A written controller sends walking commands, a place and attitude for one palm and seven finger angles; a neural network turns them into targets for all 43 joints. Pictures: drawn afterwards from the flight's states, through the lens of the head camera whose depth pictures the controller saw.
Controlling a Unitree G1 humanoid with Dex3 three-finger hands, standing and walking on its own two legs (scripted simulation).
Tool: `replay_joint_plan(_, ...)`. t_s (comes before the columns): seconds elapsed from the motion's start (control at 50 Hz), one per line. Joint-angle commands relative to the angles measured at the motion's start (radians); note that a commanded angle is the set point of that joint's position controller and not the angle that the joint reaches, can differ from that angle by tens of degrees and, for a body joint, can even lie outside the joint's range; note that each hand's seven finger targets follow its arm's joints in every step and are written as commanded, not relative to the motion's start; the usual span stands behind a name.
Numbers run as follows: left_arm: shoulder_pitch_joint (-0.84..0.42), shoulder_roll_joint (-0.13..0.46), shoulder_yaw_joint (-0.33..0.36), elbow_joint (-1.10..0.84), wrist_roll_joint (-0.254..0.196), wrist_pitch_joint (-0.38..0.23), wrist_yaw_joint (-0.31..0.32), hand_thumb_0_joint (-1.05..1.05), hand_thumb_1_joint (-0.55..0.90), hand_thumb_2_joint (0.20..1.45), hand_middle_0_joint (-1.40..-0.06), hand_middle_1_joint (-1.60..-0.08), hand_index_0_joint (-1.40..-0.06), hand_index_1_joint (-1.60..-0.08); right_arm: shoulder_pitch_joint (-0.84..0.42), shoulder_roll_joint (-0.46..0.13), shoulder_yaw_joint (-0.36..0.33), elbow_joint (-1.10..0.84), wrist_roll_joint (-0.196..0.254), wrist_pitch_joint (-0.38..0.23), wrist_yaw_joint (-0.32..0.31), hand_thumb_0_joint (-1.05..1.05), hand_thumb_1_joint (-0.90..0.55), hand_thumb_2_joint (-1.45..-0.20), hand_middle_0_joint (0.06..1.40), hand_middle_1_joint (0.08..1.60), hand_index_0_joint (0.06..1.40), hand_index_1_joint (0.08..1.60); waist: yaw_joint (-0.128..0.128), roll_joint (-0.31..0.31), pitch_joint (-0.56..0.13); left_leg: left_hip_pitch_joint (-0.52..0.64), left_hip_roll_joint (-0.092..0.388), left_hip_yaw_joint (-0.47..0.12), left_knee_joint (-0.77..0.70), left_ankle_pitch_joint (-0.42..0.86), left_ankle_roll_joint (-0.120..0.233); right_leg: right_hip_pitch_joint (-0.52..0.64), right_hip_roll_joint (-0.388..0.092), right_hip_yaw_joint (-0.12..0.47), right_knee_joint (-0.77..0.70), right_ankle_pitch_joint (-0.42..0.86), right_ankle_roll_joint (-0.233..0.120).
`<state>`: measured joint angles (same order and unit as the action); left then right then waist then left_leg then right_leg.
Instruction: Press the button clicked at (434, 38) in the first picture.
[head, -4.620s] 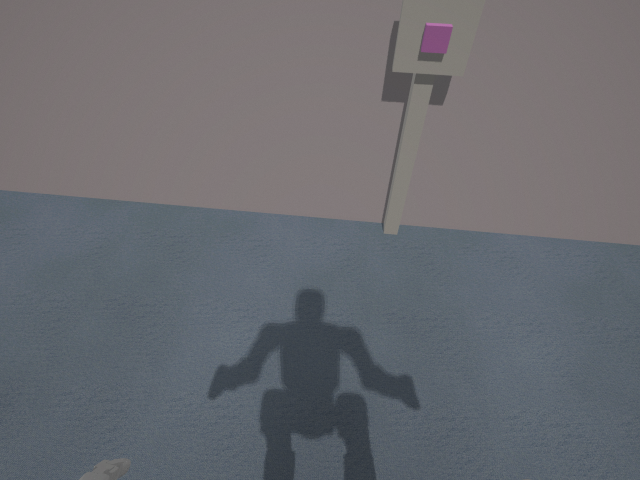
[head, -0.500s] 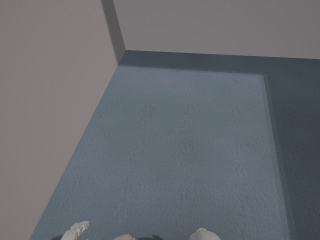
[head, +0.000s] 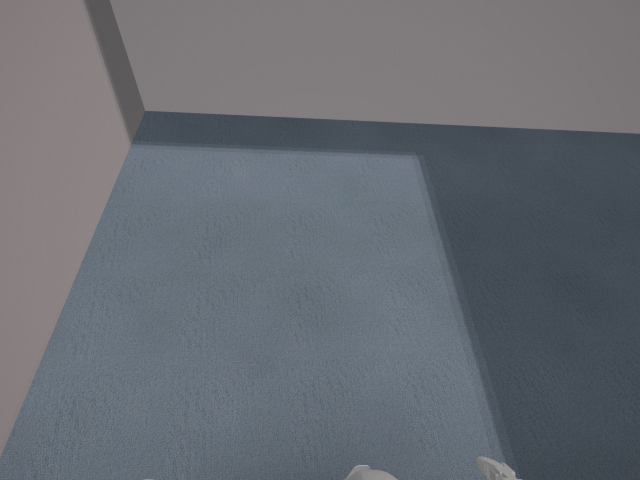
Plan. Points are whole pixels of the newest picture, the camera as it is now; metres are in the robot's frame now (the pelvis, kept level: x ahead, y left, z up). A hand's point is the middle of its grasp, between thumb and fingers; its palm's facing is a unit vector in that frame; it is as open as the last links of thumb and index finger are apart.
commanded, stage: walk to a spot facing it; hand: left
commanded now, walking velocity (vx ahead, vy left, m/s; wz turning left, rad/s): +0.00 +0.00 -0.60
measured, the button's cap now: out of the picture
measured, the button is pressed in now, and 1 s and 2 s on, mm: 0 0 0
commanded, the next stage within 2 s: turn to face it in 0.86 s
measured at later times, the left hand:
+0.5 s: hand (236, 465) +0.16 +0.12 -0.14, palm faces -0.32 -0.90 -0.29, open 7.4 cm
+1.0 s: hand out of the picture +0.11 +0.14 -0.18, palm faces -0.38 -0.91 -0.16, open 7.4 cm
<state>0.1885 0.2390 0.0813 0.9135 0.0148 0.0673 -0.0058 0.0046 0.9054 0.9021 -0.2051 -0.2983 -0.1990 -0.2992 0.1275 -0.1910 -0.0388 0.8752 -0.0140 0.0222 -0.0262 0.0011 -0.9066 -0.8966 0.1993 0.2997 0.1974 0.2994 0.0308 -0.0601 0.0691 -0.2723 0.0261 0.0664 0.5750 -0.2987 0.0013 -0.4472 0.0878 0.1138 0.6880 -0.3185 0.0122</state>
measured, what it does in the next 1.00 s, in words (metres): steps on the spot, turning right: right foot, then left foot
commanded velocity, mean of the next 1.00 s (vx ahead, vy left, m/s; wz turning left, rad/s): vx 0.13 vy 0.00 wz -0.36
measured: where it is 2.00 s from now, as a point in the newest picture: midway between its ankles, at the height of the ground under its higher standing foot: outside the picture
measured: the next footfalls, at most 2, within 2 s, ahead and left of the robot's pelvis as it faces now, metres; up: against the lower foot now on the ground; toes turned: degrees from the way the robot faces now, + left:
right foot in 0.42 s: -0.02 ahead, -0.14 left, +0.00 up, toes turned -24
left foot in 1.00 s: +0.21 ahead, +0.01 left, +0.00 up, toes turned -23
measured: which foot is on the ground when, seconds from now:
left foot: down 0.00-0.44, up 0.46-0.98, down 1.00-1.00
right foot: up 0.00-0.40, down 0.42-1.00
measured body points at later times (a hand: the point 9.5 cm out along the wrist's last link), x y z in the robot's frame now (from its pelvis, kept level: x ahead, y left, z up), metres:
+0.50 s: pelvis -0.03 -0.03 -0.01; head +0.00 -0.08 +0.44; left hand +0.17 +0.17 -0.12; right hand -0.10 -0.28 -0.17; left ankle -0.01 +0.12 -0.69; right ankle -0.06 -0.12 -0.73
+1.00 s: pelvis +0.07 -0.04 +0.00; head +0.09 -0.02 +0.45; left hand +0.13 +0.19 -0.16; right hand +0.05 -0.31 -0.12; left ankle +0.17 +0.02 -0.73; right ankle -0.06 -0.12 -0.73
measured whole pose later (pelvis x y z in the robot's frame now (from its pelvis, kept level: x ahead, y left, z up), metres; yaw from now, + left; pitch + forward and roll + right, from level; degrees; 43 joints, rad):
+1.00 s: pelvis +0.07 -0.04 +0.00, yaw -29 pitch -1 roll -2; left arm 0.40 0.17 0.04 1.06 0.02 -0.02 0.01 0.00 0.90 0.90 -0.21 -0.30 -0.20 -0.30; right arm 0.16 -0.20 -0.04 0.95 -0.02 -0.02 0.01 0.00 -0.91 -0.90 0.20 0.30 0.20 0.30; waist 0.05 -0.01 0.03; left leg -0.34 0.06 0.08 0.57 -0.23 -0.05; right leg -0.08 0.05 0.07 0.46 -0.36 0.00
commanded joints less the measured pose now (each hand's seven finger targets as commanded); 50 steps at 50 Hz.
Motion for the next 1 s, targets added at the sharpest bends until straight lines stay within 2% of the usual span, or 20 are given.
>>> replay_joint_plan(0.0, 0.027, 0.130, 0.060, -0.072, 0.020, -0.006, -0.017, 0.000, 0.900, 0.900, -0.200, -0.300, -0.200, -0.300, -0.065, -0.180, -0.038, -0.100, -0.008, -0.019, -0.017, 0.000, -0.900, -0.900, 0.200, 0.300, 0.200, 0.300, 0.015, 0.245, -0.036, -0.023, 0.349, -0.232, -0.371, 0.015, 0.097, -0.112, -0.068, -0.031, 0.510, -0.098, 0.066)
replay_joint_plan(0.06, 0.034, 0.095, 0.049, -0.062, 0.015, -0.009, -0.030, 0.000, 0.900, 0.900, -0.200, -0.300, -0.200, -0.300, -0.023, -0.165, -0.035, -0.090, -0.007, -0.030, -0.017, 0.000, -0.900, -0.900, 0.200, 0.300, 0.200, 0.300, 0.000, 0.201, -0.038, 0.084, 0.262, -0.057, -0.289, 0.229, 0.083, -0.161, -0.088, -0.084, 0.559, -0.040, 0.080)
replay_joint_plan(0.12, -0.016, 0.072, 0.036, -0.077, 0.009, -0.009, -0.030, 0.000, 0.900, 0.900, -0.200, -0.300, -0.200, -0.300, 0.098, -0.171, -0.044, -0.049, -0.008, -0.032, -0.014, 0.000, -0.900, -0.900, 0.200, 0.300, 0.200, 0.300, -0.049, 0.214, -0.059, 0.204, 0.280, -0.046, -0.254, 0.348, 0.107, -0.178, -0.108, -0.108, 0.482, -0.056, 0.092)
replay_joint_plan(0.24, -0.086, 0.050, 0.019, -0.096, 0.004, -0.009, -0.029, 0.000, 0.900, 0.900, -0.200, -0.300, -0.200, -0.300, 0.160, -0.203, -0.066, -0.009, -0.010, -0.026, -0.003, 0.000, -0.900, -0.900, 0.200, 0.300, 0.200, 0.300, -0.086, 0.247, -0.071, 0.246, 0.349, 0.016, -0.216, 0.448, 0.131, -0.082, -0.146, -0.176, 0.226, -0.137, 0.086)
replay_joint_plan(0.32, -0.074, 0.044, 0.012, -0.091, 0.003, -0.023, -0.025, 0.000, 0.900, 0.900, -0.200, -0.300, -0.200, -0.300, 0.155, -0.228, -0.078, 0.006, -0.013, -0.020, 0.007, 0.000, -0.900, -0.900, 0.200, 0.300, 0.200, 0.300, -0.082, 0.293, -0.095, 0.222, 0.364, 0.070, -0.143, 0.505, 0.108, 0.038, -0.114, -0.225, 0.052, -0.135, 0.054)
replay_joint_plan(0.36, -0.026, 0.060, 0.016, -0.080, 0.003, -0.034, -0.019, 0.000, 0.900, 0.900, -0.200, -0.300, -0.200, -0.300, 0.147, -0.226, -0.081, 0.009, -0.009, -0.018, 0.013, 0.000, -0.900, -0.900, 0.200, 0.300, 0.200, 0.300, -0.051, 0.272, -0.117, 0.177, 0.348, 0.127, -0.049, 0.479, 0.054, 0.159, -0.102, -0.240, -0.125, 0.004, 0.032)
replay_joint_plan(0.38, 0.040, 0.094, 0.023, -0.064, 0.004, -0.045, -0.014, 0.000, 0.900, 0.900, -0.200, -0.300, -0.200, -0.300, 0.141, -0.213, -0.077, 0.001, -0.004, -0.016, 0.016, 0.000, -0.900, -0.900, 0.200, 0.300, 0.200, 0.300, -0.010, 0.197, -0.158, 0.097, 0.328, 0.166, 0.085, 0.399, 0.000, 0.307, -0.132, -0.200, -0.261, 0.155, 0.010)
replay_joint_plan(0.4, 0.108, 0.209, 0.042, -0.042, 0.015, -0.061, -0.001, 0.000, 0.900, 0.900, -0.200, -0.300, -0.200, -0.300, 0.153, -0.146, -0.059, -0.022, 0.003, -0.010, 0.022, 0.000, -0.900, -0.900, 0.200, 0.300, 0.200, 0.300, 0.025, -0.116, -0.192, -0.176, 0.227, 0.202, 0.294, 0.005, -0.065, 0.525, -0.341, 0.084, -0.347, 0.333, -0.073)
replay_joint_plan(0.42, 0.162, 0.287, 0.059, -0.023, 0.003, -0.057, 0.012, 0.000, 0.900, 0.900, -0.200, -0.300, -0.200, -0.300, 0.062, -0.098, -0.036, -0.078, -0.004, -0.002, 0.022, 0.000, -0.900, -0.900, 0.200, 0.300, 0.200, 0.300, 0.063, -0.268, -0.175, -0.367, 0.118, 0.114, 0.494, -0.368, -0.093, 0.521, -0.509, 0.313, -0.349, 0.598, -0.172)
replay_joint_plan(0.44, 0.173, 0.268, 0.055, -0.022, -0.004, -0.052, 0.021, 0.000, 0.900, 0.900, -0.200, -0.300, -0.200, -0.300, 0.045, -0.125, -0.038, -0.084, -0.002, 0.008, 0.012, 0.000, -0.900, -0.900, 0.200, 0.300, 0.200, 0.300, 0.063, -0.183, -0.174, -0.377, 0.132, -0.008, 0.572, -0.332, -0.076, 0.486, -0.499, 0.255, -0.356, 0.467, -0.212)
replay_joint_plan(0.46, 0.133, 0.226, 0.055, -0.030, -0.005, -0.048, 0.027, 0.000, 0.900, 0.900, -0.200, -0.300, -0.200, -0.300, 0.017, -0.129, -0.038, -0.079, -0.005, 0.015, 0.015, 0.000, -0.900, -0.900, 0.200, 0.300, 0.200, 0.300, 0.059, -0.216, -0.131, -0.409, 0.145, -0.029, 0.587, -0.263, -0.071, 0.442, -0.431, 0.236, -0.398, 0.271, -0.184)
replay_joint_plan(0.48, 0.085, 0.198, 0.047, -0.040, -0.006, -0.054, 0.025, 0.000, 0.900, 0.900, -0.200, -0.300, -0.200, -0.300, -0.008, -0.140, -0.044, -0.068, -0.010, 0.012, 0.019, 0.000, -0.900, -0.900, 0.200, 0.300, 0.200, 0.300, 0.042, -0.164, -0.075, -0.425, 0.140, -0.043, 0.608, -0.185, -0.077, 0.405, -0.398, 0.246, -0.421, 0.157, -0.174)
replay_joint_plan(0.54, 0.031, 0.148, 0.020, -0.049, -0.006, -0.081, 0.013, 0.000, 0.900, 0.900, -0.200, -0.300, -0.200, -0.300, 0.064, -0.143, -0.052, -0.018, -0.021, 0.005, 0.034, 0.000, -0.900, -0.900, 0.200, 0.300, 0.200, 0.300, -0.019, -0.081, -0.053, -0.359, 0.135, -0.026, 0.565, -0.020, -0.100, 0.339, -0.308, 0.111, -0.430, 0.179, -0.131)
replay_joint_plan(0.58, 0.050, 0.144, 0.018, -0.039, -0.004, -0.095, 0.010, 0.000, 0.900, 0.900, -0.200, -0.300, -0.200, -0.300, 0.089, -0.138, -0.052, 0.005, -0.022, 0.001, 0.037, 0.000, -0.900, -0.900, 0.200, 0.300, 0.200, 0.300, -0.023, -0.074, -0.060, -0.347, 0.124, -0.021, 0.536, 0.022, -0.106, 0.345, -0.283, 0.092, -0.437, 0.184, -0.127)
replay_joint_plan(0.72, 0.146, 0.116, 0.006, 0.011, 0.002, -0.116, 0.007, 0.000, 0.900, 0.900, -0.200, -0.300, -0.200, -0.300, 0.011, -0.130, -0.045, -0.010, -0.019, -0.015, 0.040, 0.000, -0.900, -0.900, 0.200, 0.300, 0.200, 0.300, -0.001, -0.072, -0.004, -0.390, 0.108, -0.036, 0.429, 0.062, -0.100, 0.359, -0.294, 0.162, -0.487, 0.096, -0.166)
replay_joint_plan(0.82, 0.179, 0.110, 0.001, 0.049, 0.011, -0.124, 0.018, 0.000, 0.900, 0.900, -0.200, -0.300, -0.200, -0.300, -0.052, -0.108, -0.033, -0.029, -0.012, -0.034, 0.041, 0.000, -0.900, -0.900, 0.200, 0.300, 0.200, 0.300, 0.011, -0.060, 0.005, -0.356, 0.089, -0.032, 0.277, 0.010, -0.080, 0.393, -0.325, 0.203, -0.473, 0.162, -0.200)
replay_joint_plan(0.88, 0.178, 0.117, 0.003, 0.063, 0.014, -0.120, 0.023, 0.000, 0.900, 0.900, -0.200, -0.300, -0.200, -0.300, -0.051, -0.093, -0.028, -0.028, -0.004, -0.048, 0.040, 0.000, -0.900, -0.900, 0.200, 0.300, 0.200, 0.300, 0.008, -0.063, -0.003, -0.231, 0.064, -0.017, 0.139, -0.035, -0.062, 0.367, -0.328, 0.198, -0.427, 0.236, -0.192)
replay_joint_plan(0.94, 0.136, 0.103, 0.003, 0.076, 0.001, -0.113, 0.023, 0.000, 0.900, 0.900, -0.200, -0.300, -0.200, -0.300, 0.097, -0.101, -0.024, 0.037, -0.002, -0.067, 0.022, 0.000, -0.900, -0.900, 0.200, 0.300, 0.200, 0.300, -0.061, -0.033, -0.040, 0.068, 0.022, 0.026, -0.097, 0.120, -0.048, 0.254, -0.240, 0.123, -0.285, 0.316, -0.130)
replay_joint_plan(0.96, 0.143, 0.065, -0.004, 0.083, -0.003, -0.112, 0.022, 0.000, 0.900, 0.900, -0.200, -0.300, -0.200, -0.300, 0.217, -0.143, -0.029, 0.082, -0.004, -0.076, 0.014, 0.000, -0.900, -0.900, 0.200, 0.300, 0.200, 0.300, -0.100, 0.094, -0.106, 0.256, 0.072, -0.031, -0.160, 0.180, -0.034, 0.183, -0.171, 0.063, -0.110, 0.288, -0.092)
replay_joint_plan(0.98, 0.208, 0.004, -0.018, 0.086, -0.012, -0.109, 0.017, 0.000, 0.900, 0.900, -0.200, -0.300, -0.200, -0.300, 0.313, -0.235, -0.045, 0.105, -0.017, -0.083, 0.010, 0.000, -0.900, -0.900, 0.200, 0.300, 0.200, 0.300, -0.108, 0.346, -0.191, 0.419, 0.316, -0.316, -0.203, 0.299, 0.052, 0.003, -0.049, -0.074, 0.137, -0.035, -0.034)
